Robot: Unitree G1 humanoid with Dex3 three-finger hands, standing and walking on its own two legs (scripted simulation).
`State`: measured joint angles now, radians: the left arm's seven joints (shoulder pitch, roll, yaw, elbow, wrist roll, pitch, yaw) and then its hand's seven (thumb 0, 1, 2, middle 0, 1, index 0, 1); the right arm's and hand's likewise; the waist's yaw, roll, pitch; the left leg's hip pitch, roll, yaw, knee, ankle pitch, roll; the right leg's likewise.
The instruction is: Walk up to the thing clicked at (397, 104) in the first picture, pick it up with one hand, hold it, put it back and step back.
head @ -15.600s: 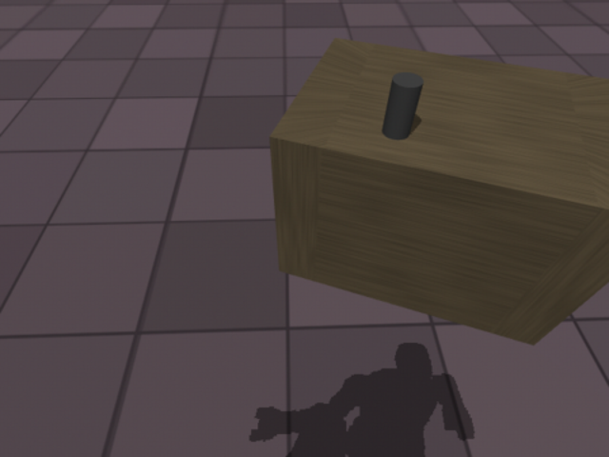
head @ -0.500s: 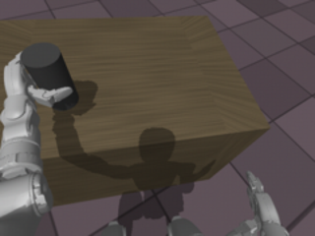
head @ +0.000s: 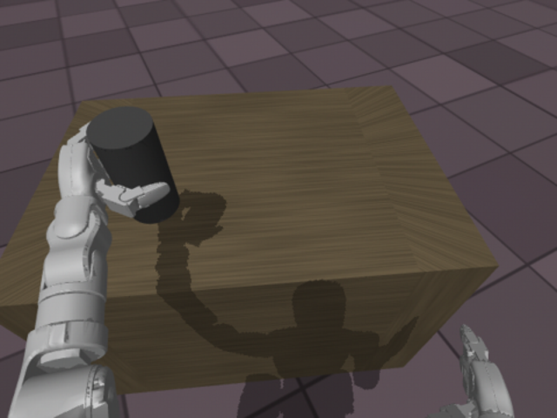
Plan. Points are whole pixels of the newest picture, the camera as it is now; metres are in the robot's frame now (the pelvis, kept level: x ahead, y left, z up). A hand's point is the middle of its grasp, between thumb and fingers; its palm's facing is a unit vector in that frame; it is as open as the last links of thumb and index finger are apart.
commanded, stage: lift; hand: left
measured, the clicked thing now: (139, 170) +0.41 +0.18 +0.16
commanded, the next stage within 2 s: hold in 0.70 s
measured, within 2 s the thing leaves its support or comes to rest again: neither
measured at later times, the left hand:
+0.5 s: hand (122, 179) +0.35 +0.18 +0.20, palm faces +0.16 -0.99 +0.01, open 10.9 cm
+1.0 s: hand (108, 177) +0.33 +0.18 +0.22, palm faces +0.15 -0.99 +0.02, open 10.9 cm
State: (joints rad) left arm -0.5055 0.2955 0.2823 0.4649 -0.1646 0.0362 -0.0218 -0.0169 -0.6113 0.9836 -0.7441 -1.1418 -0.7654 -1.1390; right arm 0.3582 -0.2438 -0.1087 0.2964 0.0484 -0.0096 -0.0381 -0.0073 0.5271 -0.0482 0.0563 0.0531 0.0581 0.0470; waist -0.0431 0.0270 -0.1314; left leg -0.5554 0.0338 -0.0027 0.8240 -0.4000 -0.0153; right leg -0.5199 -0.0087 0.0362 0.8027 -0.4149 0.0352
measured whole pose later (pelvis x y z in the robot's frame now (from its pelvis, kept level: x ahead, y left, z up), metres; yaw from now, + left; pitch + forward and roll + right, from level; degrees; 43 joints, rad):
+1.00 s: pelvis -0.01 +0.00 +0.02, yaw +1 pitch +0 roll +0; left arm -0.31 0.23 0.26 -0.03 -0.22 0.42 -0.01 -0.02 -0.61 0.99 -0.74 -1.15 -0.76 -1.14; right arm 0.30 -0.22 -0.11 0.51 0.05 -0.18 -0.05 -0.01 0.51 -0.05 0.05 0.05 0.06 0.05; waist 0.00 0.05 -0.09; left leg -0.34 0.02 -0.01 0.66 -0.31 -0.01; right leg -0.31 -0.03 0.02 0.65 -0.34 0.03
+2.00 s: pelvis -0.01 -0.01 +0.02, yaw +2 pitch -1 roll +0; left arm -0.27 0.21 0.25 -0.09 -0.22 0.46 -0.03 -0.02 -0.61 0.98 -0.75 -1.14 -0.77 -1.14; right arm 0.24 -0.23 -0.12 0.64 0.04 -0.21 -0.06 -0.01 0.52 -0.05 0.05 0.05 0.06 0.05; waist 0.01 0.06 -0.07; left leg -0.29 0.02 -0.02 0.60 -0.29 -0.02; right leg -0.26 -0.03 0.01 0.60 -0.32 0.03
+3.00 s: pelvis +0.00 -0.01 +0.03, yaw +1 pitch -1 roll +0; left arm -0.29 0.21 0.26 -0.07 -0.20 0.43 0.00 -0.02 -0.61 0.98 -0.74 -1.15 -0.76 -1.15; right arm 0.24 -0.22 -0.13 0.68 0.04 -0.21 -0.06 -0.01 0.52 -0.05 0.05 0.05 0.06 0.05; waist 0.00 0.05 -0.07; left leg -0.27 0.02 -0.02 0.57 -0.28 -0.02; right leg -0.24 -0.02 0.01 0.58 -0.32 0.02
